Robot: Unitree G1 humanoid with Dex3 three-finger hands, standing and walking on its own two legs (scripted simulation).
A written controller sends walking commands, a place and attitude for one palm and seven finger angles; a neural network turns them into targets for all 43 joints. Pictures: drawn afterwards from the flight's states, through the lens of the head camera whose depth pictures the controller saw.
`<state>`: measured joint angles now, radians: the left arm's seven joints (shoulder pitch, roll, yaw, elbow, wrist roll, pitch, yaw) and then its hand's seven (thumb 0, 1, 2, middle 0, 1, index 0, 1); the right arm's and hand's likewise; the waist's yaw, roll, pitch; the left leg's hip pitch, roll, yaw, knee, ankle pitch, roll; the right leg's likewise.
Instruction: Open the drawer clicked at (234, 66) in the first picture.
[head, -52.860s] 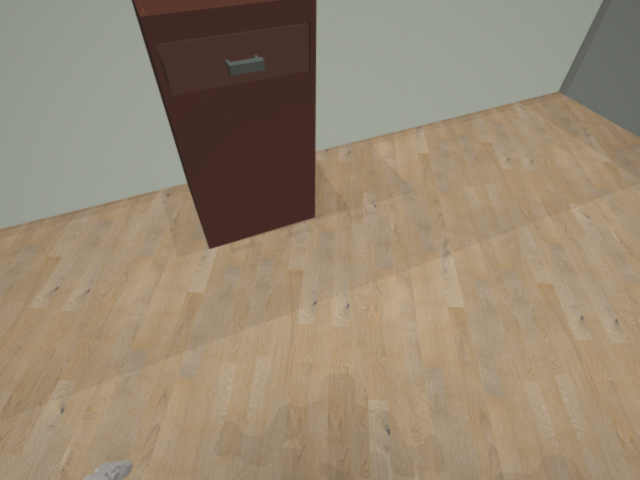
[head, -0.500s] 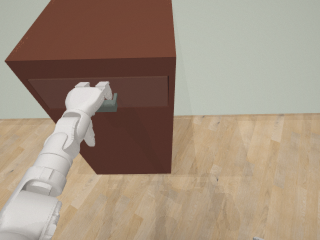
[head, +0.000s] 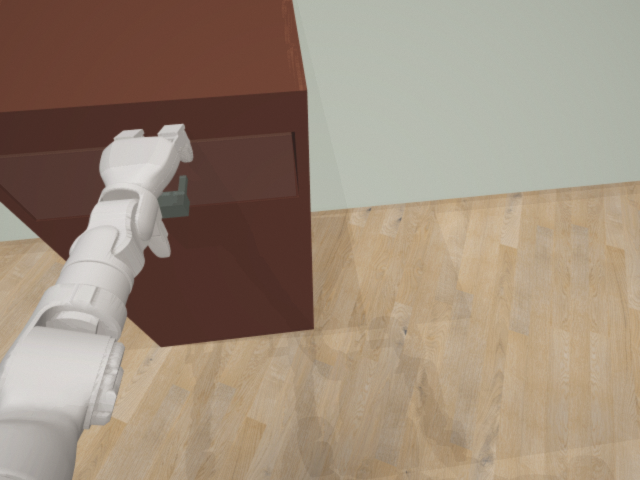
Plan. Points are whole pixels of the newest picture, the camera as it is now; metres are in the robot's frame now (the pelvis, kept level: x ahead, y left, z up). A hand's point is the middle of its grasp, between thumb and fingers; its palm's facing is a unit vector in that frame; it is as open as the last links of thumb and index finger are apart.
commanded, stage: move the hooked fingers above the handle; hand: left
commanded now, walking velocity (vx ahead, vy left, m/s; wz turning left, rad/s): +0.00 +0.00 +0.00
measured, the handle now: (153, 194) +0.53 +0.23 +0.00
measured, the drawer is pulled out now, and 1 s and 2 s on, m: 0.00 0.00 0.00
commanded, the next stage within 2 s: none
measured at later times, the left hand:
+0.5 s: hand (156, 190) +0.49 +0.20 +0.06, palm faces -0.01 -0.07 -1.00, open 13.8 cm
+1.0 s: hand (157, 202) +0.47 +0.20 +0.05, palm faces -0.10 -0.07 -0.99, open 13.8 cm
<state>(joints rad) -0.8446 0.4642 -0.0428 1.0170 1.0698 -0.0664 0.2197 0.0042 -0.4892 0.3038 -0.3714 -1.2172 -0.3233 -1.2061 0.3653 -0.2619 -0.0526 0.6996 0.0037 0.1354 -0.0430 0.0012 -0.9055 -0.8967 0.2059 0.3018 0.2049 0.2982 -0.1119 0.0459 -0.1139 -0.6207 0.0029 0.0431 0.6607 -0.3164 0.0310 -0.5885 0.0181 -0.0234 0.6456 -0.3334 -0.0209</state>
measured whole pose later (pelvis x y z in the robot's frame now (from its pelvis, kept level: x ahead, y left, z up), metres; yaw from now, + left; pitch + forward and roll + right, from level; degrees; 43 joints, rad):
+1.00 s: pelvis +0.00 +0.01 +0.00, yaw +1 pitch +15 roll -1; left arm -0.84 0.46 -0.13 0.96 1.03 -0.14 0.16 0.00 -0.49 0.30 -0.32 -1.20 -0.32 -1.21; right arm 0.35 -0.27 -0.06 0.70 0.00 0.12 -0.04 0.00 -0.90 -0.90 0.21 0.30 0.21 0.30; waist -0.09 0.03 -0.10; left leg -0.63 -0.01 0.02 0.69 -0.33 0.04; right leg -0.58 0.01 -0.04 0.65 -0.34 -0.01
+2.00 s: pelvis -0.01 +0.01 +0.00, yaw -1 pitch +16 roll -1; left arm -0.91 0.42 -0.07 1.07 1.08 0.06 0.30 0.00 -0.49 0.30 -0.41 -1.27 -0.38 -1.29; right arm 0.28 -0.25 -0.02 0.70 0.01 0.15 -0.03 0.00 -0.91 -0.90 0.21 0.30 0.20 0.30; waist -0.10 0.08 -0.13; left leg -0.64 0.00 0.05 0.68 -0.32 0.04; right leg -0.61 0.02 -0.01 0.66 -0.33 -0.01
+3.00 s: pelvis -0.01 +0.00 -0.01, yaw +0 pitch +17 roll -1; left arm -0.84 0.53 -0.03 1.01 1.06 -0.12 0.19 0.00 -0.49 0.30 -0.32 -1.21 -0.32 -1.21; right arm 0.37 -0.26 -0.04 0.67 0.01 0.10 -0.07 0.00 -0.90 -0.90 0.21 0.30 0.21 0.30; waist -0.10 0.05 -0.10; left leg -0.68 0.01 0.03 0.71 -0.32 0.03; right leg -0.64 0.02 -0.03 0.68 -0.33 -0.02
